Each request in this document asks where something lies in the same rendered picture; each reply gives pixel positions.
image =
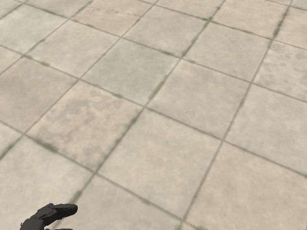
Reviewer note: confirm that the left robot hand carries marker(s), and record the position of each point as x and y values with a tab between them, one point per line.
47	215

